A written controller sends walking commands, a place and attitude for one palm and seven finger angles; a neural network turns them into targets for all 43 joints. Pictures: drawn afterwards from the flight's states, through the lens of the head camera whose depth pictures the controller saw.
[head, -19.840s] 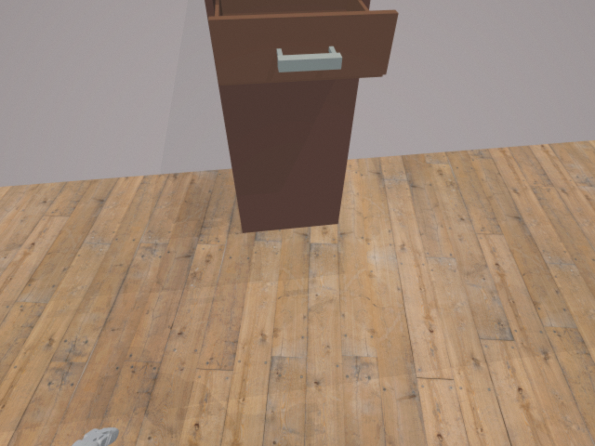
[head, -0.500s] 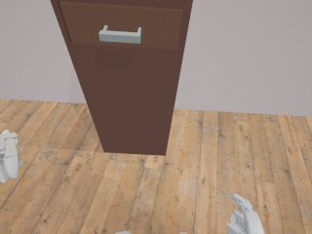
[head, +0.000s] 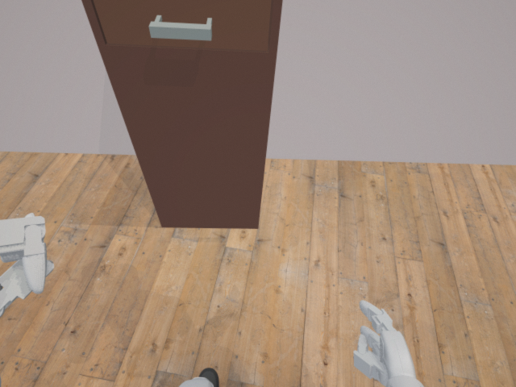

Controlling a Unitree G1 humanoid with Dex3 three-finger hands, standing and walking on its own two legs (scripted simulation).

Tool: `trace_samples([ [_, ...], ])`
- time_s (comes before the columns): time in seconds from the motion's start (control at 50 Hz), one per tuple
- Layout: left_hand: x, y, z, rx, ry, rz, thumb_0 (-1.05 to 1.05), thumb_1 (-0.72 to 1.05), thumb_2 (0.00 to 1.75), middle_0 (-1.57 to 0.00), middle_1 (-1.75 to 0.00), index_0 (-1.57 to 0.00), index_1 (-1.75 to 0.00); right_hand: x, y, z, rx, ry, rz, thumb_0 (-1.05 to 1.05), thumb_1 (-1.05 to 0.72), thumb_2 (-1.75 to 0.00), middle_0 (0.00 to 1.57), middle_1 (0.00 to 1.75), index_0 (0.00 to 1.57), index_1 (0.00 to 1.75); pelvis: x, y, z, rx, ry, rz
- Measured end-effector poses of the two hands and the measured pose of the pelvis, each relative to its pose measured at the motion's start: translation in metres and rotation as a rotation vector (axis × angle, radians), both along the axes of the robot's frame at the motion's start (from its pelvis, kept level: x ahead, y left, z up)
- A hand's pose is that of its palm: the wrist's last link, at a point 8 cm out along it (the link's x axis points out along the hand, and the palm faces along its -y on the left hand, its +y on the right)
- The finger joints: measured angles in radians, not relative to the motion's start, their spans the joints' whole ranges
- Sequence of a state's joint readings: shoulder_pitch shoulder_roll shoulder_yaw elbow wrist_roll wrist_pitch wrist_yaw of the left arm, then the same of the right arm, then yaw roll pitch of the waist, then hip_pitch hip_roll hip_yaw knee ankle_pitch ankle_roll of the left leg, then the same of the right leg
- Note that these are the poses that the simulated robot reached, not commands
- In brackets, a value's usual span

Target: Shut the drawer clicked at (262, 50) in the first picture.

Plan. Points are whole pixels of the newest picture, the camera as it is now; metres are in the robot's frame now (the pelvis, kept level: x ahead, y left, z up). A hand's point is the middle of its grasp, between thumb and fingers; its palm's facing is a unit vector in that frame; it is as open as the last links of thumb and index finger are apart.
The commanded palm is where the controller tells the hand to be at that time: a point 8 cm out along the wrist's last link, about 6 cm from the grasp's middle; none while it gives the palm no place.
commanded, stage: stop stepping back and stand still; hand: left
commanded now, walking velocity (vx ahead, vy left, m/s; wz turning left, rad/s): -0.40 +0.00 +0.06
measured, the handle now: (182, 26) +0.79 +0.24 +0.15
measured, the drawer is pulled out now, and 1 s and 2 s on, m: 0.00 0.00 0.00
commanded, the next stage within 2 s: let the arm hang, fingers relaxed in 1.00 s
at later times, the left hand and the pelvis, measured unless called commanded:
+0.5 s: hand out of the picture +0.06 +0.24 +0.18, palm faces +0.44 -0.79 -0.42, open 3.3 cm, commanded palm +0.01 +0.28 +0.18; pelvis -0.11 +0.00 +0.00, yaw +2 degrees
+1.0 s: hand out of the picture +0.02 +0.25 +0.17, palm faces +0.45 -0.79 -0.41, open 3.2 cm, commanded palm -0.04 +0.29 +0.18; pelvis -0.15 +0.00 +0.00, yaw +3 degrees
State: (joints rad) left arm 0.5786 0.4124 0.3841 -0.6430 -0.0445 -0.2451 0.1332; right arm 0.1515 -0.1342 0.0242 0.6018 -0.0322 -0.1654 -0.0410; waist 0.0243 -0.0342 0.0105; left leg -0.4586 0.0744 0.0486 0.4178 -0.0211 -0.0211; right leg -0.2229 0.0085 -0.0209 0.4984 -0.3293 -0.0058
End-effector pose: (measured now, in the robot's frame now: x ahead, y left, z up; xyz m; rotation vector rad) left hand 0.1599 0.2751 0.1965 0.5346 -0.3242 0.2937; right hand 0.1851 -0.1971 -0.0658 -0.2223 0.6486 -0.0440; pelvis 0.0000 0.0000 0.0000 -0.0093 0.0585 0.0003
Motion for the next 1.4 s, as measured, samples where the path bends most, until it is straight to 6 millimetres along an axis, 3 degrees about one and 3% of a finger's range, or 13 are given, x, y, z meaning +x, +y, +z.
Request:
trace_samples([
  [0.1,-0.024,-0.019,0.009,0.048,0.037,-0.059,0.02,0.88,0.89,-1.4,-1.6,-1.41,-1.6,-0.049,-0.032,-0.002,-0.018,0.084,-0.078,0.01,-0.9,-0.9,0.2,0.3,0.21,0.3,-0.031,-0.01,0.008,0.025,0.008,-0.023],
  [0.24,-0.065,-0.008,-0.002,0.028,0.064,-0.003,0.01,0.88,0.89,-1.4,-1.6,-1.41,-1.6,-0.109,-0.069,0.003,-0.113,0.067,-0.18,0.01,-0.9,-0.9,0.2,0.3,0.21,0.3,-0.058,-0.007,0.003,0.003,-0.009,0.015],
  [0.38,-0.113,0.002,-0.01,-0.004,0.065,0.06,0.02,0.88,0.89,-1.4,-1.6,-1.41,-1.6,-0.146,-0.071,0.008,-0.129,0.047,-0.17,0.01,-0.9,-0.9,0.2,0.3,0.2,0.3,-0.089,-0.005,0.006,0.014,-0.069,0.018],
  [0.54,-0.151,0.008,-0.002,-0.03,-0.096,0.087,0.02,0.88,0.89,-1.41,-1.6,-1.41,-1.6,-0.163,-0.05,-0.002,-0.113,0.05,-0.101,0.01,-0.9,-0.9,0.2,0.3,0.21,0.3,-0.119,-0.002,-0.003,0.02,-0.106,0.029],
  [0.62,-0.155,0.014,-0.007,-0.048,-0.145,0.08,0.01,0.88,0.9,-1.41,-1.6,-1.41,-1.6,-0.171,-0.035,-0.009,-0.094,0.0,-0.113,0.01,-0.9,-0.9,0.2,0.3,0.21,0.3,-0.134,0.006,-0.015,0.006,-0.121,0.016],
  [0.74,-0.16,0.007,-0.005,-0.024,-0.077,0.077,0.02,0.89,0.9,-1.41,-1.6,-1.41,-1.6,-0.196,-0.013,-0.011,0.018,0.027,-0.097,0.01,-0.9,-0.9,0.2,0.3,0.21,0.3,-0.142,-0.005,-0.003,0.001,-0.124,0.028],
  [0.86,-0.181,-0.006,-0.003,0.012,-0.061,0.056,0.02,0.88,0.9,-1.41,-1.6,-1.41,-1.6,-0.206,-0.026,-0.027,-0.022,0.128,-0.044,0.01,-0.9,-0.9,0.21,0.3,0.21,0.3,-0.156,-0.013,-0.009,0.022,-0.088,0.043],
  [1.0,-0.185,0.014,-0.009,-0.028,-0.028,0.109,0.01,0.88,0.9,-1.41,-1.6,-1.41,-1.6,-0.203,-0.046,-0.009,-0.126,0.077,-0.104,0.01,-0.9,-0.9,0.2,0.3,0.21,0.3,-0.152,0.003,-0.003,0.015,-0.071,0.052],
  [1.1,-0.178,0.023,-0.013,-0.005,0.008,0.119,0.01,0.88,0.9,-1.41,-1.6,-1.41,-1.6,-0.19,-0.039,-0.001,-0.102,0.026,-0.107,0.01,-0.9,-0.9,0.2,0.3,0.21,0.3,-0.152,0.006,-0.001,0.034,-0.089,0.048],
  [1.16,-0.158,0.032,-0.06,-0.056,0.216,0.114,0.01,0.89,0.9,-1.4,-1.6,-1.41,-1.59,-0.182,-0.036,-0.017,-0.055,0.072,-0.035,0.01,-0.9,-0.9,0.2,0.3,0.2,0.3,-0.155,0.009,-0.004,0.021,-0.071,0.071],
  [1.24,-0.158,0.034,-0.188,-0.272,0.725,0.193,0.0,0.9,0.9,-1.34,-1.55,-1.35,-1.54,-0.191,-0.031,-0.041,-0.023,0.199,-0.023,0.0,-0.9,-0.9,0.2,0.3,0.21,0.3,-0.158,0.013,-0.008,0.019,-0.074,0.082],
  [1.32,-0.209,-0.001,-0.287,-0.435,1.175,0.21,0.01,0.9,0.9,-1.23,-1.44,-1.23,-1.43,-0.225,-0.027,-0.052,-0.021,0.33,-0.043,0.0,-0.9,-0.9,0.2,0.3,0.21,0.3,-0.16,0.014,-0.006,0.018,-0.089,0.072],
  [1.4,-0.278,-0.024,-0.327,-0.506,1.445,0.269,0.01,0.9,0.89,-1.09,-1.34,-1.1,-1.29,-0.271,-0.025,-0.059,-0.027,0.502,-0.073,0.0,-0.9,-0.9,0.2,0.3,0.21,0.3,-0.162,0.012,0.001,0.012,-0.093,0.062],
])
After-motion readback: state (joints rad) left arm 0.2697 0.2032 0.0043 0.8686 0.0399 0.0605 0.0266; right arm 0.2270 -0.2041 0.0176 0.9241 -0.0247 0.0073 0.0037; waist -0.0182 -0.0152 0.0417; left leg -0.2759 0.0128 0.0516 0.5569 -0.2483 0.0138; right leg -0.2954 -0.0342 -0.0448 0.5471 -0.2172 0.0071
